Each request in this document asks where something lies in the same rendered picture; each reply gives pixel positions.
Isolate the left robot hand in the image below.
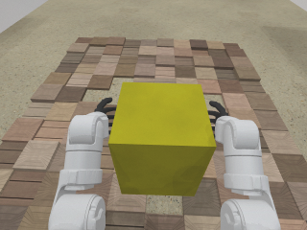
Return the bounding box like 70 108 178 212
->
94 97 117 135

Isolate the right robot hand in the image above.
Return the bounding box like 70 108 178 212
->
207 101 228 139

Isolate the robot right forearm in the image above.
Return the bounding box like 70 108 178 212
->
215 116 281 230

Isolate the carton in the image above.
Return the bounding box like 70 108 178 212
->
108 81 217 196

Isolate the robot left forearm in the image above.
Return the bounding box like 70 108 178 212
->
48 111 109 230

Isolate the robot left upper arm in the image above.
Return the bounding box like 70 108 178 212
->
49 194 106 230

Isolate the robot right upper arm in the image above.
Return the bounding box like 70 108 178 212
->
220 198 280 230

